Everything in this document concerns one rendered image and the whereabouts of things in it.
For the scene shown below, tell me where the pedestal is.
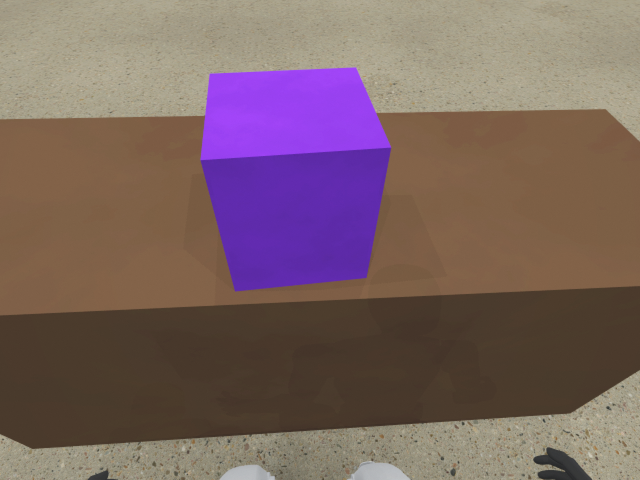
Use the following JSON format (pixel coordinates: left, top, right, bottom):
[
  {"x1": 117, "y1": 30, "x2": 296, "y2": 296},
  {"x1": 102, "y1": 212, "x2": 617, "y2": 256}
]
[{"x1": 0, "y1": 109, "x2": 640, "y2": 449}]

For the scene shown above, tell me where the right robot hand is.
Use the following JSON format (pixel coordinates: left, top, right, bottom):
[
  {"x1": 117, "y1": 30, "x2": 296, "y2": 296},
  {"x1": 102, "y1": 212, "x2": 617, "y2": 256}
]
[{"x1": 533, "y1": 447, "x2": 592, "y2": 480}]

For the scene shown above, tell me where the carton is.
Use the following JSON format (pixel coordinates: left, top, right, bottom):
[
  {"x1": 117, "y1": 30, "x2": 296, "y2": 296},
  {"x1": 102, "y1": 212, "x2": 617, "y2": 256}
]
[{"x1": 201, "y1": 67, "x2": 391, "y2": 291}]

